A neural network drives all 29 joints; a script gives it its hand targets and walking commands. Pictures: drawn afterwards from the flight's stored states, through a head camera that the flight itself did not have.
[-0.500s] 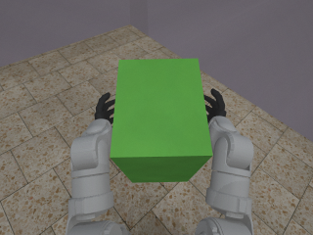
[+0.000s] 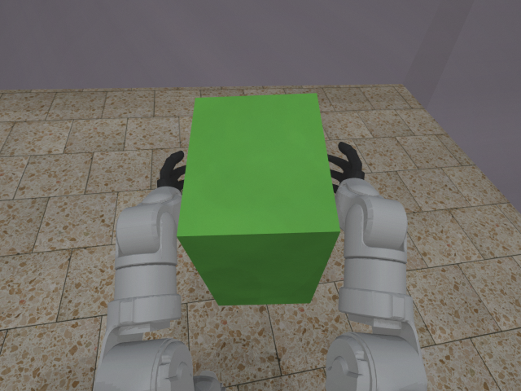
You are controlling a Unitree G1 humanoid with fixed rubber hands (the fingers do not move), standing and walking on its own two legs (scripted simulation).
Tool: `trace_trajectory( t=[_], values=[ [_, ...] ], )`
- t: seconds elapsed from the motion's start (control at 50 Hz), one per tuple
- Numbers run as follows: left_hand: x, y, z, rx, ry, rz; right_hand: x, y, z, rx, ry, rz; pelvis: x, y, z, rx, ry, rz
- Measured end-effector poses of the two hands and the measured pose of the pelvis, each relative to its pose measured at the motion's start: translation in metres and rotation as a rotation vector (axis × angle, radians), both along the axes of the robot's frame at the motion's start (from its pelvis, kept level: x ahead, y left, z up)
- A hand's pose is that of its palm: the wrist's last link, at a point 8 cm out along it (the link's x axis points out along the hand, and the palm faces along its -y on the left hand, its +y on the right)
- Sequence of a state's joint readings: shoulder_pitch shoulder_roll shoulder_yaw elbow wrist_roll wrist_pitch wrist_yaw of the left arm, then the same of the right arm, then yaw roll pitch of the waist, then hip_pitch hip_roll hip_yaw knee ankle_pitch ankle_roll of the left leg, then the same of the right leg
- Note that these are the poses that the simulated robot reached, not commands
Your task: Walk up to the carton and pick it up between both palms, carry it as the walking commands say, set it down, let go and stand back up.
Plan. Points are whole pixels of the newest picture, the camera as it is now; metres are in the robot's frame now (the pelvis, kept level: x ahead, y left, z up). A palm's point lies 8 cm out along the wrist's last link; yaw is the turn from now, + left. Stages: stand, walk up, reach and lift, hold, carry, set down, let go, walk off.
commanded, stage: carry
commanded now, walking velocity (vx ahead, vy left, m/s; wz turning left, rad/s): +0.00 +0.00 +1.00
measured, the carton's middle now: (260, 214) +0.37 +0.00 +0.08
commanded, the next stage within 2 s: none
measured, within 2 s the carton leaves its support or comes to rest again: neither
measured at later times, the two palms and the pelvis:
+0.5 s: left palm out of the picture +0.18 +0.32 +0.10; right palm (191, 226) +0.30 +0.09 +0.13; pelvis -0.09 +0.04 +0.00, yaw +28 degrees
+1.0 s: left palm out of the picture -0.04 +0.37 +0.11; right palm (27, 346) +0.16 +0.22 +0.14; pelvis -0.16 +0.00 -0.01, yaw +55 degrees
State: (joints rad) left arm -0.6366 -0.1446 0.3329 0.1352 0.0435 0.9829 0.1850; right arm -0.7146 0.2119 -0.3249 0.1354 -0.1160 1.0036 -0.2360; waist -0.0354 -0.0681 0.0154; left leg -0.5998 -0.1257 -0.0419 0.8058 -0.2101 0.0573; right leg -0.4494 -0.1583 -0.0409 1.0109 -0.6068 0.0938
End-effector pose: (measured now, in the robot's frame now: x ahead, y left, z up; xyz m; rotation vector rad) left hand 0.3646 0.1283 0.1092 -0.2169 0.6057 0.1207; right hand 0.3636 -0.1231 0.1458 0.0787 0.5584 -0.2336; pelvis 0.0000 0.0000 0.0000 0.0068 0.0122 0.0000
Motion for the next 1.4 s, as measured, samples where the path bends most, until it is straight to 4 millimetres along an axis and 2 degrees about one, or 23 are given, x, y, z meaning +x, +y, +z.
trace_trajectory(
  t=[0.1,0.16,0.22,0.26,0.32,0.42,0.48,0.6,0.7,0.76,0.82,0.94,1.0,1.1,1.18,1.22,1.3,1.4],
  values=[
    [-0.036,0.049,-0.02,0.022,0.122,0.106,-0.012,0.047,-0.035,0.013,0.125,0.112,-0.022,0.006,0.005,-0.03,-0.002,0.064],
    [-0.059,0.075,-0.021,0.062,0.151,0.177,-0.023,0.074,-0.054,0.056,0.162,0.18,-0.039,0.006,0.009,-0.036,0.009,0.121],
    [-0.085,0.097,-0.015,0.118,0.154,0.249,-0.031,0.1,-0.063,0.133,0.164,0.238,-0.059,0.009,0.016,-0.07,-0.001,0.215],
    [-0.104,0.111,-0.009,0.124,0.137,0.306,-0.037,0.117,-0.061,0.161,0.152,0.282,-0.066,0.01,0.021,-0.046,0.003,0.27],
    [-0.128,0.126,-0.004,0.068,0.081,0.39,-0.043,0.138,-0.046,0.161,0.104,0.327,-0.073,0.012,0.022,-0.01,0.012,0.322],
    [-0.154,0.155,-0.004,-0.006,-0.019,0.474,-0.048,0.176,-0.017,0.112,0.002,0.402,-0.079,0.026,0.008,-0.014,-0.006,0.472],
    [-0.173,0.179,-0.009,-0.012,-0.026,0.501,-0.057,0.206,-0.01,0.017,-0.017,0.473,-0.084,0.034,0.001,0.041,-0.017,0.484],
    [-0.234,0.223,-0.019,-0.015,0.064,0.61,-0.096,0.261,-0.035,-0.045,0.074,0.623,-0.096,0.032,-0.001,-0.014,0.0,0.577],
    [-0.288,0.248,-0.01,0.026,0.082,0.75,-0.131,0.299,-0.057,0.007,0.147,0.756,-0.114,0.018,0.001,-0.038,0.016,0.657],
    [-0.32,0.249,-0.002,0.101,0.095,0.809,-0.149,0.313,-0.061,0.073,0.151,0.812,-0.13,0.011,0.006,-0.088,-0.017,0.742],
    [-0.352,0.246,0.0,0.088,0.1,0.878,-0.168,0.321,-0.057,0.088,0.167,0.861,-0.137,0.008,0.011,-0.044,-0.016,0.807],
    [-0.389,0.246,0.004,0.036,-0.034,0.952,-0.189,0.34,-0.019,0.04,0.028,0.929,-0.15,0.006,-0.004,0.025,-0.042,0.935],
    [-0.409,0.246,0.003,0.041,-0.05,0.965,-0.205,0.347,-0.009,0.003,-0.013,0.969,-0.157,0.002,-0.009,0.025,-0.043,0.953],
    [-0.459,0.236,-0.001,0.043,0.085,1.04,-0.24,0.355,-0.027,-0.063,0.085,1.099,-0.167,-0.02,0.0,0.023,-0.012,1.039],
    [-0.514,0.213,-0.001,0.066,0.212,1.165,-0.282,0.359,-0.05,-0.012,0.217,1.212,-0.179,-0.037,0.017,0.003,-0.041,1.2],
    [-0.542,0.201,0.002,0.041,0.213,1.252,-0.303,0.364,-0.05,0.005,0.242,1.266,-0.181,-0.044,0.023,0.04,-0.025,1.231],
    [-0.584,0.187,0.015,0.012,0.084,1.407,-0.335,0.38,-0.026,0.073,0.179,1.34,-0.185,-0.052,0.029,0.065,0.007,1.312],
    [-0.626,0.192,0.03,0.052,-0.022,1.487,-0.374,0.412,0.011,0.107,0.041,1.434,-0.203,-0.057,0.027,0.053,0.037,1.418]
  ],
)
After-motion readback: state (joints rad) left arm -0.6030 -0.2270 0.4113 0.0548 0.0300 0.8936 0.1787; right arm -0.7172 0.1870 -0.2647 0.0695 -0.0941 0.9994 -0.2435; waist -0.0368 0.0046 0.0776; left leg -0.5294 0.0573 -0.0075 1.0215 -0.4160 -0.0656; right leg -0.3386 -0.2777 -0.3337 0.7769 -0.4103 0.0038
